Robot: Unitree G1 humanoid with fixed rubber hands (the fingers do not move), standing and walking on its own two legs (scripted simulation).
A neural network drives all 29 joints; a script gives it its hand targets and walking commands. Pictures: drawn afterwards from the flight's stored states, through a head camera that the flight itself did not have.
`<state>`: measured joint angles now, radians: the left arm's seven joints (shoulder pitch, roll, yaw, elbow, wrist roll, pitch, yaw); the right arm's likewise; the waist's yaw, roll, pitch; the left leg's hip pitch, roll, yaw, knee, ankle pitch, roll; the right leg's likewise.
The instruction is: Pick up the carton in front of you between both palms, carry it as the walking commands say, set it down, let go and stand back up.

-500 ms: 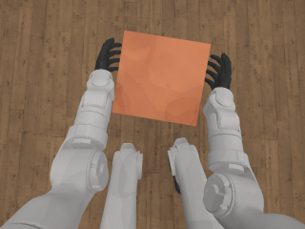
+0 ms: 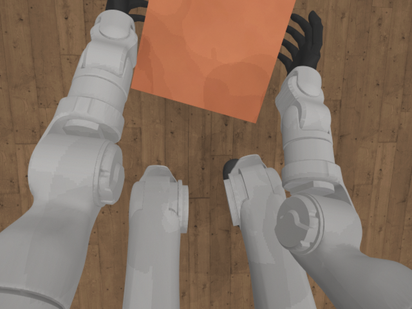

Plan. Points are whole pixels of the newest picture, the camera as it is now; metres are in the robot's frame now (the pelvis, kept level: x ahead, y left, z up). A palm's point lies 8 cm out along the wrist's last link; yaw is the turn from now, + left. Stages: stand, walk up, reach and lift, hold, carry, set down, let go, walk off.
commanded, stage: set down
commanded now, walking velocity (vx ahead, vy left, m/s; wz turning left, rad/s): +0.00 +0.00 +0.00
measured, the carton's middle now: (207, 54) +0.51 -0.02 -0.26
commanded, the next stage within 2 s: none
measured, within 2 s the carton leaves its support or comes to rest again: rests again in 0.14 s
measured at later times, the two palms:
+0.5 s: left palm (131, 12) +0.56 +0.11 -0.17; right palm (301, 62) +0.48 -0.18 -0.17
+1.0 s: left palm (127, 12) +0.56 +0.12 -0.19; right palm (302, 58) +0.49 -0.18 -0.18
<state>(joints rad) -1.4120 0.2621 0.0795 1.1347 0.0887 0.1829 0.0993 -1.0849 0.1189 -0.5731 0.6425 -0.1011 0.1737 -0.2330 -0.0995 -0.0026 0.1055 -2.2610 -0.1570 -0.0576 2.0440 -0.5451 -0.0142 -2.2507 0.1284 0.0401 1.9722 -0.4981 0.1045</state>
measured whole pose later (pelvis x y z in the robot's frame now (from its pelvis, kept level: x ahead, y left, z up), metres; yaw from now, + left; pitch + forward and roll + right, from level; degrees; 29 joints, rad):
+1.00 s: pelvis +0.01 +0.01 -0.04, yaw -2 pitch +40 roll -6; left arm -1.49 0.28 0.19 1.22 0.21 0.13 -0.04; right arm -1.19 0.01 -0.67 0.83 -0.16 0.13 -0.05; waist -0.10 -0.03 0.19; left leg -2.29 -0.10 -0.03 2.20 -0.61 0.04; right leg -2.28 0.13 0.01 2.11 -0.55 0.11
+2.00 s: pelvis +0.01 +0.00 +0.06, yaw -2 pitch +43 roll -4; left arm -1.31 0.49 0.05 1.09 -0.06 0.13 -0.07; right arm -0.97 -0.03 -0.31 0.66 0.12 0.14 -0.22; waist -0.14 0.00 0.03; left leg -2.06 -0.03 -0.03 1.86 -0.56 0.02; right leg -2.07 0.07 -0.02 1.78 -0.47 0.03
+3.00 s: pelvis +0.09 -0.01 +0.32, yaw +3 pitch +25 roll +0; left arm -0.33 0.19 0.17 0.62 0.07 0.06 0.05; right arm -0.16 -0.16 -0.11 0.50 -0.01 0.04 0.09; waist -0.10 -0.03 -0.04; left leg -0.91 -0.06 -0.06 0.80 -0.33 0.00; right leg -0.93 0.03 0.02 0.79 -0.30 -0.01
